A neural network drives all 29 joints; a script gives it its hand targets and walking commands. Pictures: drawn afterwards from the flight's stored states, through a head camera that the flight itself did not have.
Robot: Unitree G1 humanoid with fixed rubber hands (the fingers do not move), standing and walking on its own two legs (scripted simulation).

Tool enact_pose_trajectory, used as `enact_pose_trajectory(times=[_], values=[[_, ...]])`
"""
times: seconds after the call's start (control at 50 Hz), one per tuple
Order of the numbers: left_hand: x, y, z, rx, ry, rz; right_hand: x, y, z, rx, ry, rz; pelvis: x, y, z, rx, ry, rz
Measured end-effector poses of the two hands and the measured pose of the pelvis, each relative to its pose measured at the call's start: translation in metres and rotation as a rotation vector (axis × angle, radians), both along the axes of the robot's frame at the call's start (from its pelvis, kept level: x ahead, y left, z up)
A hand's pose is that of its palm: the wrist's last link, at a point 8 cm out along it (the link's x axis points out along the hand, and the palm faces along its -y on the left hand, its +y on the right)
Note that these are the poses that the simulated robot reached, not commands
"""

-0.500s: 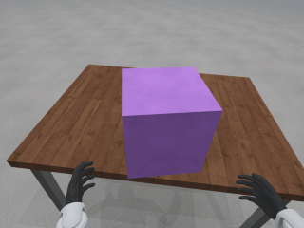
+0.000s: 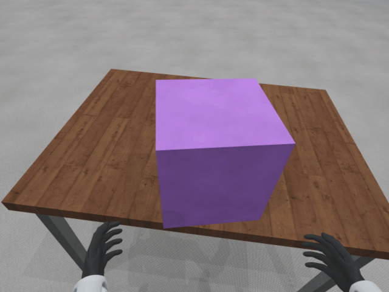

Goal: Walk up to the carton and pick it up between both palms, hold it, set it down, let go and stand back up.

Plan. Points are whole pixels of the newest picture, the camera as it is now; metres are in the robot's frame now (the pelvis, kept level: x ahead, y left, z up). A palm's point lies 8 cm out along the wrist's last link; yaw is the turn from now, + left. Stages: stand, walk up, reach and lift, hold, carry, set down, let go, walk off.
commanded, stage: set down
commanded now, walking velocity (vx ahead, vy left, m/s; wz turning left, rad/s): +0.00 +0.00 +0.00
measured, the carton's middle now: (209, 152) +0.46 +0.01 +0.05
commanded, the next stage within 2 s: let go in 0.94 s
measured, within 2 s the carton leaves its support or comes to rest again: neither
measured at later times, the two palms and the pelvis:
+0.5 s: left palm (94, 281) +0.17 +0.21 -0.02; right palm (323, 284) +0.20 -0.23 -0.03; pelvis +0.00 +0.01 +0.00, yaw +0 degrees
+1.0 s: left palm (90, 290) +0.16 +0.22 -0.05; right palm (305, 289) +0.20 -0.21 -0.06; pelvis +0.02 +0.01 +0.00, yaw +1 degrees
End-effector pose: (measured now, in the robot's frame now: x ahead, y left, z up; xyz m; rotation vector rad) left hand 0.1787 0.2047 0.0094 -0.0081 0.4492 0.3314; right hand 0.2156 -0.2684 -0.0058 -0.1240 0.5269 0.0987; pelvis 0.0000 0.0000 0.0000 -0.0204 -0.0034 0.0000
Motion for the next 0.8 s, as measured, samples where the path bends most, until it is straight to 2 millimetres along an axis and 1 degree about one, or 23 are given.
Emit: enact_pose_trajectory(times=[0.18,0.34,0.44,0.54,0.8], values=[[-0.001,0.001,-0.002,-0.012,0.002,-0.021,-0.007,0.013,-0.011,0.001,0.018,-0.017,0.001,0.002,0.000,0.001,-0.013,0.002],[-0.009,0.002,-0.017,-0.030,0.061,-0.034,-0.010,0.025,-0.017,-0.008,0.025,-0.022,0.000,0.005,0.000,0.001,-0.024,0.004],[-0.011,0.004,-0.022,-0.028,0.083,-0.035,-0.011,0.033,-0.021,-0.011,0.033,-0.020,0.000,0.006,0.000,0.002,-0.025,0.005],[-0.015,0.007,-0.031,-0.030,0.125,-0.048,-0.012,0.040,-0.026,-0.021,0.046,-0.024,0.001,0.007,0.000,0.002,-0.025,0.006],[-0.017,0.014,-0.048,-0.030,0.211,-0.085,-0.011,0.057,-0.043,-0.057,0.098,-0.044,0.010,0.010,0.000,0.004,-0.015,0.008]])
